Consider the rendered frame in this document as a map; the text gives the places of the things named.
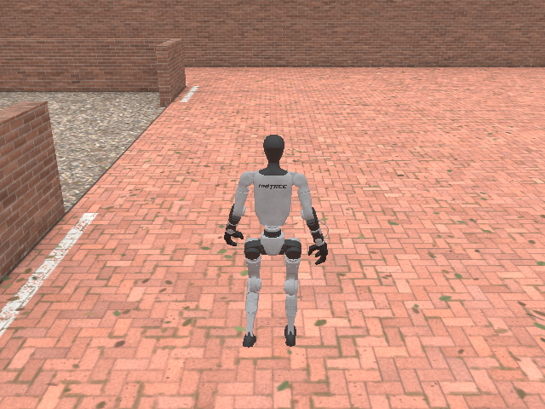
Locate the robot left forearm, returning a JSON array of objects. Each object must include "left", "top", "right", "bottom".
[{"left": 226, "top": 204, "right": 241, "bottom": 234}]

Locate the robot right upper arm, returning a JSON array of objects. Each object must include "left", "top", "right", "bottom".
[{"left": 291, "top": 172, "right": 314, "bottom": 221}]

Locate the right robot hand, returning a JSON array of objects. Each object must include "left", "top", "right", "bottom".
[{"left": 308, "top": 242, "right": 328, "bottom": 265}]

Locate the robot right thigh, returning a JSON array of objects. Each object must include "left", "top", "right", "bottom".
[{"left": 284, "top": 237, "right": 301, "bottom": 296}]

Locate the robot left upper arm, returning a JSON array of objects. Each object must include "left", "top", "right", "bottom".
[{"left": 232, "top": 171, "right": 255, "bottom": 217}]

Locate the humanoid robot torso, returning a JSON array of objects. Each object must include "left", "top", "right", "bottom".
[{"left": 253, "top": 167, "right": 293, "bottom": 256}]

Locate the robot right forearm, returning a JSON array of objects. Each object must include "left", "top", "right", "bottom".
[{"left": 306, "top": 207, "right": 325, "bottom": 246}]

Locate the left robot hand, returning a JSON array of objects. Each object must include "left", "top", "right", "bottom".
[{"left": 224, "top": 231, "right": 244, "bottom": 246}]

